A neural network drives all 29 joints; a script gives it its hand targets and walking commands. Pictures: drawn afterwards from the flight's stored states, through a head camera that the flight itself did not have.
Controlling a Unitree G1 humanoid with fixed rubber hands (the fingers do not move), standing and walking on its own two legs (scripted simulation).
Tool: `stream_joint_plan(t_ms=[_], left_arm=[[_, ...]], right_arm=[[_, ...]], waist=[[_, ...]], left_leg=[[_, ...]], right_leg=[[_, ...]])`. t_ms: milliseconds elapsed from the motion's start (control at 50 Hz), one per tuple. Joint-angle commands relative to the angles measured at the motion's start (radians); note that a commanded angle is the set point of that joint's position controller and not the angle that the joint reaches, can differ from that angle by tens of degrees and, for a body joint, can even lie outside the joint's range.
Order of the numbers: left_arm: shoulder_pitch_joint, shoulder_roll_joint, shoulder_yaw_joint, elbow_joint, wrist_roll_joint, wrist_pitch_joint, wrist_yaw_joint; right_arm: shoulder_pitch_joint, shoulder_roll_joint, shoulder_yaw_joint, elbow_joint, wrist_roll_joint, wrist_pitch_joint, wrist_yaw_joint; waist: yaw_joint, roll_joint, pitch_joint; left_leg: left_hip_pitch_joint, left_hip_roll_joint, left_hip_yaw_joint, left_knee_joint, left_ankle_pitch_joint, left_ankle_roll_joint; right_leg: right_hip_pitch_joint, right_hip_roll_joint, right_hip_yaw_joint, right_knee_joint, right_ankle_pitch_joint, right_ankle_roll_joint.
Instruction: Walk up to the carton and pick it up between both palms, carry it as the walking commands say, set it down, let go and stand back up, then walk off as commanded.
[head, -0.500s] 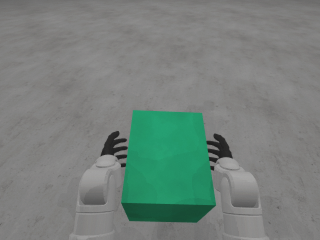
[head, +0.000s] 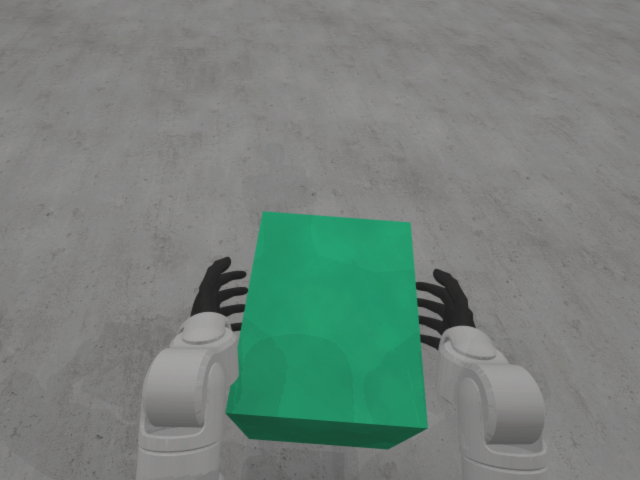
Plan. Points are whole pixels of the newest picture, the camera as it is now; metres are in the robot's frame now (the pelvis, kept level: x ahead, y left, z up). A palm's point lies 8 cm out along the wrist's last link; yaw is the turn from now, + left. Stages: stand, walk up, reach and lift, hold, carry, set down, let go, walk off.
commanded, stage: carry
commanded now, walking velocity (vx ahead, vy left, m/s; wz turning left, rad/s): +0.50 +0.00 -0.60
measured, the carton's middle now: (327, 334) +0.32 -0.01 +0.02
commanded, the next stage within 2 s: none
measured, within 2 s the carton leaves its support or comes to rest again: neither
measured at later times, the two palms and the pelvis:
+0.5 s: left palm (292, 142) +0.65 +0.04 +0.08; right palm (445, 168) +0.60 -0.23 +0.08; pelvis +0.36 -0.04 -0.01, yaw -11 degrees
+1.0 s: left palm (363, 56) +1.00 -0.13 +0.10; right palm (473, 91) +0.84 -0.35 +0.10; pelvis +0.69 -0.09 +0.00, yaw -33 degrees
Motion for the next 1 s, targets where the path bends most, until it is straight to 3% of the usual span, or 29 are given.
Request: stream_joint_plan(t_ms=[0,40,80,100,120,140,160,180,200,220,240,280,320,360,440,540,580,600,620,640,660,680,700,720,740,780,840,980], left_arm=[[-0.232,-0.969,-0.490,-0.045,-0.279,-0.011,-0.192],[-0.249,-0.958,-0.499,-0.050,-0.286,-0.002,-0.192],[-0.277,-0.947,-0.507,-0.056,-0.294,0.006,-0.196],[-0.300,-0.947,-0.512,-0.060,-0.300,0.010,-0.198],[-0.301,-0.950,-0.512,-0.056,-0.309,0.014,-0.201],[-0.300,-0.953,-0.512,-0.058,-0.322,0.016,-0.205],[-0.295,-0.955,-0.503,-0.047,-0.324,0.016,-0.207],[-0.304,-0.925,-0.496,-0.021,-0.324,0.025,-0.211],[-0.343,-0.967,-0.540,-0.045,-0.355,0.022,-0.218],[-0.353,-1.021,-0.551,-0.034,-0.366,0.013,-0.229],[-0.367,-1.060,-0.562,-0.045,-0.379,0.002,-0.237],[-0.399,-1.128,-0.590,-0.067,-0.401,-0.026,-0.254],[-0.365,-1.129,-0.594,-0.078,-0.401,-0.046,-0.264],[-0.327,-1.093,-0.581,-0.089,-0.392,-0.056,-0.271],[-0.256,-1.006,-0.536,-0.087,-0.362,-0.054,-0.273],[-0.220,-0.921,-0.493,-0.083,-0.327,-0.032,-0.260],[-0.226,-0.896,-0.489,-0.087,-0.321,-0.020,-0.253],[-0.230,-0.887,-0.490,-0.093,-0.320,-0.014,-0.250],[-0.246,-0.878,-0.493,-0.099,-0.323,-0.007,-0.249],[-0.268,-0.871,-0.501,-0.100,-0.329,0.000,-0.250],[-0.302,-0.899,-0.534,-0.140,-0.353,0.005,-0.256],[-0.333,-0.909,-0.536,-0.142,-0.368,0.010,-0.256],[-0.345,-0.938,-0.550,-0.130,-0.381,0.012,-0.260],[-0.371,-0.975,-0.564,-0.133,-0.395,0.007,-0.268],[-0.374,-1.002,-0.558,-0.116,-0.390,0.002,-0.272],[-0.333,-1.038,-0.542,-0.085,-0.363,-0.011,-0.268],[-0.283,-1.039,-0.519,-0.065,-0.327,-0.022,-0.249],[-0.260,-0.999,-0.515,-0.060,-0.318,-0.001,-0.235]], right_arm=[[-0.355,0.939,0.508,-0.099,0.330,-0.012,0.239],[-0.351,0.918,0.490,-0.096,0.324,-0.005,0.241],[-0.342,0.902,0.470,-0.088,0.313,0.003,0.242],[-0.335,0.896,0.459,-0.083,0.306,0.005,0.242],[-0.344,0.889,0.448,-0.082,0.299,0.007,0.240],[-0.369,0.875,0.434,-0.078,0.291,0.010,0.236],[-0.369,0.875,0.436,-0.071,0.275,0.017,0.229],[-0.287,0.856,0.427,-0.027,0.232,0.030,0.227],[-0.301,0.895,0.422,-0.013,0.227,0.019,0.227],[-0.336,0.943,0.439,-0.023,0.239,0.007,0.233],[-0.363,0.984,0.456,-0.035,0.255,-0.010,0.240],[-0.377,1.058,0.467,-0.044,0.278,-0.049,0.252],[-0.334,1.073,0.474,-0.029,0.267,-0.072,0.253],[-0.324,1.068,0.493,-0.041,0.266,-0.083,0.250],[-0.332,1.025,0.527,-0.072,0.273,-0.076,0.240],[-0.360,0.973,0.543,-0.085,0.281,-0.036,0.232],[-0.359,0.956,0.535,-0.086,0.283,-0.020,0.231],[-0.343,0.947,0.526,-0.079,0.284,-0.014,0.229],[-0.324,0.942,0.514,-0.066,0.283,-0.010,0.228],[-0.320,0.928,0.492,-0.051,0.270,-0.006,0.225],[-0.316,0.932,0.468,-0.020,0.260,-0.012,0.223],[-0.304,0.965,0.473,-0.022,0.267,-0.015,0.219],[-0.293,0.982,0.463,-0.006,0.254,-0.019,0.219],[-0.319,1.015,0.465,-0.015,0.258,-0.028,0.225],[-0.346,1.043,0.479,-0.027,0.270,-0.033,0.231],[-0.373,1.068,0.504,-0.052,0.294,-0.040,0.244],[-0.379,1.048,0.519,-0.067,0.318,-0.034,0.256],[-0.365,0.973,0.501,-0.084,0.312,-0.008,0.256]], waist=[[0.044,0.148,-0.134],[0.052,0.165,-0.124],[0.054,0.195,-0.137],[0.058,0.208,-0.163],[0.081,0.189,-0.219],[0.110,0.149,-0.267],[0.109,-0.012,-0.221],[0.087,-0.213,-0.305],[0.081,-0.110,-0.329],[0.081,-0.084,-0.319],[0.081,-0.018,-0.321],[0.076,0.018,-0.329],[0.076,-0.008,-0.310],[0.077,-0.052,-0.279],[0.076,-0.122,-0.233],[0.086,-0.178,-0.139],[0.081,-0.180,-0.141],[0.067,-0.167,-0.188],[0.031,-0.114,-0.286],[0.006,-0.009,-0.378],[0.024,0.301,-0.391],[0.031,0.261,-0.434],[0.029,0.157,-0.372],[0.030,0.074,-0.314],[0.030,0.057,-0.270],[0.029,0.099,-0.244],[0.029,0.112,-0.219],[0.036,0.126,-0.078]], left_leg=[[0.192,0.199,-0.051,-0.025,0.670,0.029],[0.165,0.187,0.019,0.048,0.908,-0.003],[0.167,0.189,0.047,0.176,1.054,-0.024],[0.162,0.186,0.056,0.293,1.082,-0.035],[0.114,0.163,0.077,0.481,1.020,-0.052],[-0.038,0.131,0.056,0.686,0.839,-0.059],[-0.318,0.057,0.004,0.892,0.175,-0.062],[-0.599,-0.055,-0.154,1.101,-0.213,-0.091],[-0.669,-0.015,-0.309,1.166,-0.216,-0.081],[-0.650,0.016,-0.331,1.131,-0.187,-0.068],[-0.625,0.040,-0.340,1.050,-0.129,-0.069],[-0.556,0.064,-0.328,0.912,-0.076,-0.082],[-0.515,0.046,-0.287,0.767,-0.063,-0.083],[-0.550,0.030,-0.262,0.652,-0.029,-0.089],[-0.597,-0.006,-0.219,0.508,0.145,-0.106],[-0.561,-0.047,-0.162,0.370,0.188,-0.092],[-0.432,-0.092,-0.113,0.273,0.156,-0.067],[-0.268,-0.126,-0.078,0.212,0.133,-0.055],[0.020,-0.110,-0.074,0.139,0.193,-0.039],[0.281,0.072,-0.284,0.123,0.104,-0.001],[0.417,0.371,-0.766,0.010,0.254,0.119],[0.394,0.385,-0.735,0.048,0.302,0.164],[0.290,0.380,-0.650,0.039,0.330,0.156],[0.212,0.354,-0.559,0.010,0.332,0.136],[0.145,0.327,-0.472,-0.023,0.283,0.115],[0.111,0.293,-0.342,-0.062,0.288,0.093],[0.141,0.288,-0.245,-0.103,0.277,0.089],[0.180,0.228,-0.002,-0.081,0.482,0.015]], right_leg=[[-0.004,0.022,-0.070,-0.126,0.112,-0.009],[0.107,0.076,-0.129,-0.164,0.153,-0.020],[0.203,0.137,-0.174,-0.183,0.151,-0.034],[0.276,0.165,-0.183,-0.210,0.140,-0.043],[0.420,0.190,-0.179,-0.267,0.141,-0.057],[0.599,0.157,-0.092,-0.281,0.086,-0.084],[0.755,-0.010,0.172,-0.290,0.213,-0.114],[0.922,-0.294,0.711,-0.365,0.200,-0.285],[0.918,-0.305,0.727,-0.395,0.256,-0.304],[0.828,-0.286,0.664,-0.418,0.297,-0.273],[0.780,-0.268,0.607,-0.434,0.296,-0.241],[0.706,-0.243,0.495,-0.442,0.374,-0.200],[0.645,-0.228,0.423,-0.468,0.363,-0.186],[0.644,-0.210,0.396,-0.479,0.369,-0.175],[0.705,-0.139,0.317,-0.458,0.504,-0.130],[0.694,-0.104,0.291,-0.405,0.636,-0.117],[0.642,-0.090,0.264,-0.338,0.755,-0.106],[0.589,-0.070,0.233,-0.232,0.812,-0.093],[0.462,-0.040,0.173,-0.038,0.744,-0.055],[0.237,0.002,0.133,0.202,0.465,-0.010],[-0.067,0.139,0.064,0.452,-0.196,0.026],[-0.071,0.029,0.183,0.565,-0.267,0.004],[-0.070,-0.035,0.203,0.548,-0.214,-0.002],[-0.060,-0.066,0.198,0.498,-0.176,-0.003],[-0.049,-0.088,0.188,0.404,-0.164,0.002],[-0.025,-0.080,0.135,0.291,-0.126,0.003],[-0.065,-0.082,0.083,0.165,-0.039,0.008],[-0.051,-0.049,-0.037,-0.063,0.145,0.002]])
